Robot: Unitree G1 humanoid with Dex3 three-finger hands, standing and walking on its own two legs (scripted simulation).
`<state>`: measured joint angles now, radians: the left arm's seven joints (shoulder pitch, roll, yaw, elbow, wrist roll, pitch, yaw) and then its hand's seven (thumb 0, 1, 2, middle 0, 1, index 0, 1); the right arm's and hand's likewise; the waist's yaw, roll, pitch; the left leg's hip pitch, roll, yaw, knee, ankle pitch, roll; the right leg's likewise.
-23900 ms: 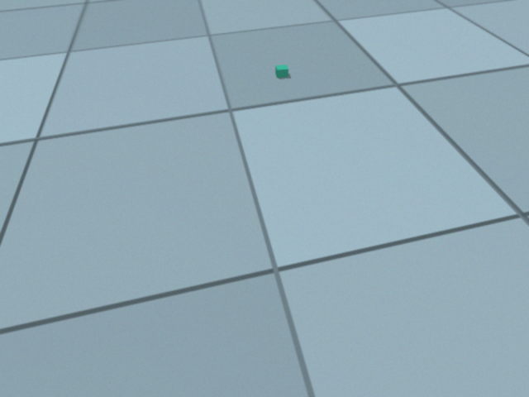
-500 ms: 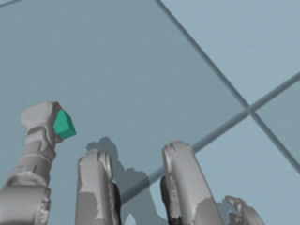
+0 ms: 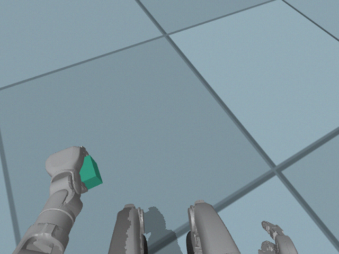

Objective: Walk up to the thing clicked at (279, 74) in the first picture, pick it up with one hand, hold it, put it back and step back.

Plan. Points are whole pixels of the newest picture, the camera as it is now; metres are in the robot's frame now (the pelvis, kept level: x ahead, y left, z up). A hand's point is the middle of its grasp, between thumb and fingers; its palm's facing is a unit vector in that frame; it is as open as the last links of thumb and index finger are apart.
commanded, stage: lift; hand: left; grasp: from above
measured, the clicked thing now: (81, 175) +0.35 +0.24 -0.14
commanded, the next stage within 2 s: hold in 0.72 s
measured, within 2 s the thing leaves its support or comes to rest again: neither
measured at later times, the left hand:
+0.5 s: hand (58, 150) +0.36 +0.24 +0.02, palm faces -0.42 -0.18 -0.89, open 9.5 cm
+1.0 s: hand (50, 134) +0.37 +0.23 +0.08, palm faces -0.41 -0.15 -0.90, open 9.5 cm
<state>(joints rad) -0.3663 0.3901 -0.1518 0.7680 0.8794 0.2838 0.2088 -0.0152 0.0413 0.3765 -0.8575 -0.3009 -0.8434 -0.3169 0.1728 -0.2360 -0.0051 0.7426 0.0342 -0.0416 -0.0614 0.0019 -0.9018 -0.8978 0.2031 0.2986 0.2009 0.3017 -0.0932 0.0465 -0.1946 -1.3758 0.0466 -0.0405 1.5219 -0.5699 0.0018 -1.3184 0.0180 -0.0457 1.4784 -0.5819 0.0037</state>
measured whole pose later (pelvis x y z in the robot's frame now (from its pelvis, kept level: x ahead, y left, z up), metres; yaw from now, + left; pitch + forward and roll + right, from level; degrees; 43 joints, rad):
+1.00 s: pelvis +0.06 +0.00 +0.15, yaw +1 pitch +7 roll -1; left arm -0.35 0.30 -0.22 0.85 0.91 0.26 0.17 -0.01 0.04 0.38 -0.85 -0.36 -0.83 -0.37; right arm 0.25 -0.26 -0.03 0.76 0.04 -0.05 -0.02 0.00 -0.89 -0.89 0.20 0.30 0.20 0.30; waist -0.05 0.04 -0.05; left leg -0.48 0.02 0.03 0.69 -0.33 0.01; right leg -0.45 0.00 0.01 0.67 -0.34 0.02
